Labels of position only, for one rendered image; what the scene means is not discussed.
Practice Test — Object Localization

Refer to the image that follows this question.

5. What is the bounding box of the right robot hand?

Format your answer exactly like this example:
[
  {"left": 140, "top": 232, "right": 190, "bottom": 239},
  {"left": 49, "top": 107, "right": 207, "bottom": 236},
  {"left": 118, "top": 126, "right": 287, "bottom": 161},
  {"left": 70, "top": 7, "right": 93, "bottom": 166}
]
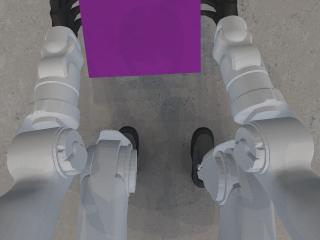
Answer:
[{"left": 200, "top": 0, "right": 238, "bottom": 27}]

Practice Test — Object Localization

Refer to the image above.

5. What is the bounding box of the right robot foot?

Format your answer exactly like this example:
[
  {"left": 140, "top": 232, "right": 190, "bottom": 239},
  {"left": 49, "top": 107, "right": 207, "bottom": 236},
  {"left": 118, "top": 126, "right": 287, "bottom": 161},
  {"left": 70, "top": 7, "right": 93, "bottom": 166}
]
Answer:
[{"left": 190, "top": 127, "right": 214, "bottom": 188}]

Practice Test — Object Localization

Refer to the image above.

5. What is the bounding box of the robot right forearm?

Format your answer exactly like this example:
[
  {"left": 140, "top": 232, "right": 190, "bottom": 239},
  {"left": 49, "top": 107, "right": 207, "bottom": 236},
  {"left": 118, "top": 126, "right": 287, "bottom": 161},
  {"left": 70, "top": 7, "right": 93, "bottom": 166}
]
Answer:
[{"left": 212, "top": 15, "right": 314, "bottom": 153}]

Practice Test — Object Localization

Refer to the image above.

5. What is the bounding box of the right robot upper arm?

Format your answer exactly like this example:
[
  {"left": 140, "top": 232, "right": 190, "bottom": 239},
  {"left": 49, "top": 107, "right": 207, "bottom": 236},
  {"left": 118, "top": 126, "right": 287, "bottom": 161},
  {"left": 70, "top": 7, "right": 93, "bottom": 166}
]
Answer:
[{"left": 233, "top": 117, "right": 320, "bottom": 240}]

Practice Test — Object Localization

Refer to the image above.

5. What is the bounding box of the left robot upper arm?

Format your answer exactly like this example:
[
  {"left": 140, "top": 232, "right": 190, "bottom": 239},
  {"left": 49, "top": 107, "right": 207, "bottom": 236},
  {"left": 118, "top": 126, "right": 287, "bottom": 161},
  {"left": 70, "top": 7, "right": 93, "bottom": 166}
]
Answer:
[{"left": 0, "top": 126, "right": 88, "bottom": 240}]

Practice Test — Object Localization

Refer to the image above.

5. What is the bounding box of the robot left shin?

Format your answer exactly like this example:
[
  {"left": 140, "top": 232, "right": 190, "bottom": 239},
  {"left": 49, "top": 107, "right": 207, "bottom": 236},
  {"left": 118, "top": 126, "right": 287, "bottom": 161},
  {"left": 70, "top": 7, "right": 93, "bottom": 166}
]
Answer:
[{"left": 80, "top": 129, "right": 131, "bottom": 184}]

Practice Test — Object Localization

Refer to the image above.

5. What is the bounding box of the carton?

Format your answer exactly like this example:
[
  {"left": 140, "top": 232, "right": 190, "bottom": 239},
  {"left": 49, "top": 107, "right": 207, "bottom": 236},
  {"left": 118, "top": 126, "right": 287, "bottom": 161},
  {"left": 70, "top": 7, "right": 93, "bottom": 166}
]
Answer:
[{"left": 78, "top": 0, "right": 201, "bottom": 78}]

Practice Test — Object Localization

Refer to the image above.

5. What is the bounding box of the robot left forearm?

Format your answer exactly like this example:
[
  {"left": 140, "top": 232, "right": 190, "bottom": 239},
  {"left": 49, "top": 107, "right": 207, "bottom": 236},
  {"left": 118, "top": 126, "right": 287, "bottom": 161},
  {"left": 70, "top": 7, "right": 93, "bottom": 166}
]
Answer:
[{"left": 6, "top": 26, "right": 84, "bottom": 174}]

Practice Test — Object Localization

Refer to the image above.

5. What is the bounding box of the left robot hand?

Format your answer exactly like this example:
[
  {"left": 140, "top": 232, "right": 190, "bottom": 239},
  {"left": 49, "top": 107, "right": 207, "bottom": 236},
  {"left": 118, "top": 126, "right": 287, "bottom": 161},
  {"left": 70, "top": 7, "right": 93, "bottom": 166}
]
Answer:
[{"left": 49, "top": 0, "right": 82, "bottom": 38}]

